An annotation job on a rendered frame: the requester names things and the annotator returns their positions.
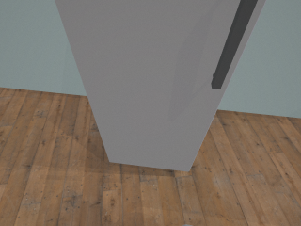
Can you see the handle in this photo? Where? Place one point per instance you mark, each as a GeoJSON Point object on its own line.
{"type": "Point", "coordinates": [237, 30]}

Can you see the fridge door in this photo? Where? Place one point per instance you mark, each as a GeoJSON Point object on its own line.
{"type": "Point", "coordinates": [147, 68]}

